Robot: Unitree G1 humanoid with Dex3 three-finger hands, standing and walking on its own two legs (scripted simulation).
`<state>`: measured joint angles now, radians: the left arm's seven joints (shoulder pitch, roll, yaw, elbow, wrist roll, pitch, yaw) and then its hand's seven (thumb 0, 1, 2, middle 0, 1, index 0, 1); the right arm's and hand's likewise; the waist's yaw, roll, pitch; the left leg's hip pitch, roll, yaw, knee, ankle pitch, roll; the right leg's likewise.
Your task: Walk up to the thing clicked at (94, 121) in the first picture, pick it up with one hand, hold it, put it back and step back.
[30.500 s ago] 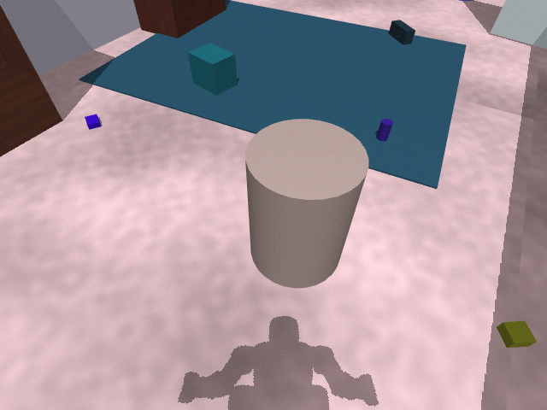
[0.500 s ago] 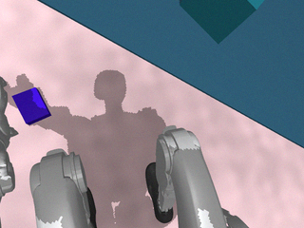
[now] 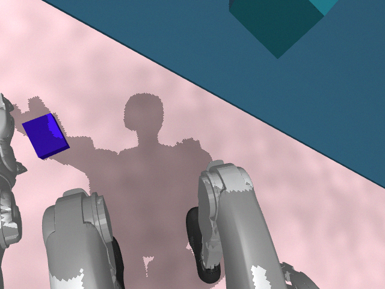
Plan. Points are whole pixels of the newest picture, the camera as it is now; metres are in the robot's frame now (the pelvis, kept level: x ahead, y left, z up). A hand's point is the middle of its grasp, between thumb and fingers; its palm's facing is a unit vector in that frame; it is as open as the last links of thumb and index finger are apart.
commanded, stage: rise first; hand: left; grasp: from above
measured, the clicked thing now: (46, 136) +0.48 +0.26 -0.30
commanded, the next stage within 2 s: approach in 0.06 s
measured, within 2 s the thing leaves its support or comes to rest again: neither
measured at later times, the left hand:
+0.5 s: hand (24, 124) +0.47 +0.27 -0.18, palm faces -0.38 -0.16 -0.91, open 14.4 cm
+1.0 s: hand (26, 148) +0.43 +0.28 -0.22, palm faces -0.45 -0.19 -0.87, open 14.4 cm
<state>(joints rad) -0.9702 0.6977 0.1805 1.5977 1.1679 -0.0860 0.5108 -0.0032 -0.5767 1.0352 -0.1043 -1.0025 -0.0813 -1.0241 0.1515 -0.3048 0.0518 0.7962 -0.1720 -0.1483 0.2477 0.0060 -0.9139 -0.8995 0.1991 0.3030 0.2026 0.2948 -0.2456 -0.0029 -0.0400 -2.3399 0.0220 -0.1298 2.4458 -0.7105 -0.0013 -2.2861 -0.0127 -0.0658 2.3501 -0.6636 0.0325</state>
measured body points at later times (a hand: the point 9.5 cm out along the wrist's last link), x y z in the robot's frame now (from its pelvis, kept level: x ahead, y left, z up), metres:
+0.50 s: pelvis +0.00 +0.00 +0.00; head +0.25 +0.07 +0.36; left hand +0.49 +0.27 -0.13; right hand +0.04 -0.27 -0.10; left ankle +0.07 +0.13 -0.29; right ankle +0.10 -0.13 -0.29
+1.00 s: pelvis +0.00 +0.00 -0.01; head +0.26 +0.06 +0.35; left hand +0.45 +0.29 -0.17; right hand +0.01 -0.27 -0.10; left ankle +0.07 +0.13 -0.29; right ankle +0.10 -0.13 -0.29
